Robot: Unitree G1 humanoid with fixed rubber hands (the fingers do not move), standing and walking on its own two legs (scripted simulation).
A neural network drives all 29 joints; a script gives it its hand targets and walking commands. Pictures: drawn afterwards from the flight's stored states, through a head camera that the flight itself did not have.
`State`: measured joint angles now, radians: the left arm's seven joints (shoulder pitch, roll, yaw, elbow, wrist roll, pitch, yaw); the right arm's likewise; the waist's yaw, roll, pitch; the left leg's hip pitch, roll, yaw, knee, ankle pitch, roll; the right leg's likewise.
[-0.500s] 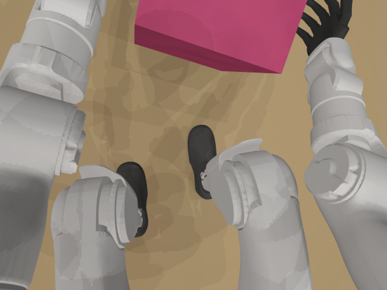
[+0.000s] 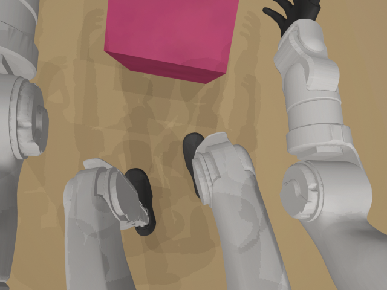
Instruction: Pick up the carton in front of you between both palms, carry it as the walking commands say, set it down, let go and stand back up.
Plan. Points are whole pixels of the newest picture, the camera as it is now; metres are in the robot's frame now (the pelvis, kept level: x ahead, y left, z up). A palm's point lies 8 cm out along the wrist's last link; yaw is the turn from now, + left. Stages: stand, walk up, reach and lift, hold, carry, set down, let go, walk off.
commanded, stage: set down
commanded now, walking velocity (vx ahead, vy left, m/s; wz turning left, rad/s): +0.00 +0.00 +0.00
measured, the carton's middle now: (174, 24) +0.56 -0.08 -0.30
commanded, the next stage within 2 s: let go in 0.68 s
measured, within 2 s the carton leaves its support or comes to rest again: neither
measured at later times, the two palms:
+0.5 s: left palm out of the picture +0.64 +0.10 +0.04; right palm out of the picture +0.49 -0.27 +0.05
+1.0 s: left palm out of the picture +0.53 +0.13 +0.15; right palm out of the picture +0.41 -0.26 +0.15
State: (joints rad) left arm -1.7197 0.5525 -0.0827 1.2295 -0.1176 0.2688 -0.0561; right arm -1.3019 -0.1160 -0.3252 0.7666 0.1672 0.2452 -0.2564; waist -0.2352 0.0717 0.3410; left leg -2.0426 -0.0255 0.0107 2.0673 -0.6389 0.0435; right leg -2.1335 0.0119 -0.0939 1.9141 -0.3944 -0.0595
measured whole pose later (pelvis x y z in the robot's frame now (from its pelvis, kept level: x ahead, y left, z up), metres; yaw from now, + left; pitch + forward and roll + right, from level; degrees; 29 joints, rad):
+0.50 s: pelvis +0.05 +0.03 +0.13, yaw -1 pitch +48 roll -4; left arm -1.39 0.43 -0.05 0.95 -0.02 0.36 0.00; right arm -1.01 -0.15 -0.44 0.62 0.14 0.28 -0.09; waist -0.24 0.08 -0.03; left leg -1.85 -0.09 -0.01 1.58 -0.56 0.07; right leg -1.91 0.02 -0.04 1.45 -0.36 0.01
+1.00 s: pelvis +0.06 +0.01 +0.25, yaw +2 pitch +38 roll +1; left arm -0.84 0.19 0.18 0.73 0.11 0.23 0.08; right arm -0.57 -0.13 -0.31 0.52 -0.05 0.17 0.07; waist -0.17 0.05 -0.05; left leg -1.32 -0.09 -0.02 1.01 -0.36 0.03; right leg -1.40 0.01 -0.02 0.94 -0.21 -0.03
